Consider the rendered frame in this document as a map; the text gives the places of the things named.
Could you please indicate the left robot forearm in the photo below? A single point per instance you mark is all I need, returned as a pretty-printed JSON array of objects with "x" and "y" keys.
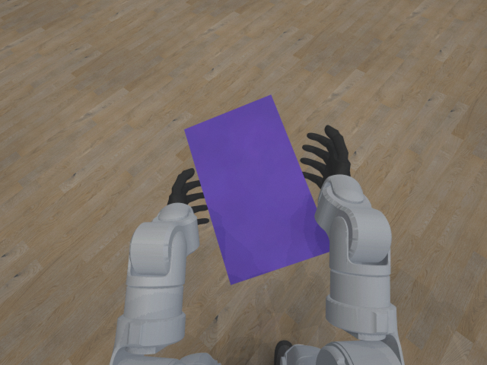
[{"x": 153, "y": 316}]

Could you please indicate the robot right hand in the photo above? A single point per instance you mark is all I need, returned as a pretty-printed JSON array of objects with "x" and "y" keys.
[{"x": 336, "y": 158}]

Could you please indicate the robot right thigh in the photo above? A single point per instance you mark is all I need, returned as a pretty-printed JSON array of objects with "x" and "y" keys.
[{"x": 300, "y": 355}]

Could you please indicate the carton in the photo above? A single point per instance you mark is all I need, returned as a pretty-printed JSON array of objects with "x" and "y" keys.
[{"x": 260, "y": 205}]

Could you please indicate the robot left hand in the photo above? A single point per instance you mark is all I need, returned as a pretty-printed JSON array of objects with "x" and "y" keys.
[{"x": 180, "y": 189}]

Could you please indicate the right robot forearm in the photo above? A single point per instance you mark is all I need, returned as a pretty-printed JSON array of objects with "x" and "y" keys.
[{"x": 359, "y": 257}]

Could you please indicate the robot right upper arm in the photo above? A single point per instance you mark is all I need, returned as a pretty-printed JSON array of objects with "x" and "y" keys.
[{"x": 357, "y": 353}]

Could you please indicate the robot right foot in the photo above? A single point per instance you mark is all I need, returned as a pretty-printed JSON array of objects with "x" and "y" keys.
[{"x": 280, "y": 350}]

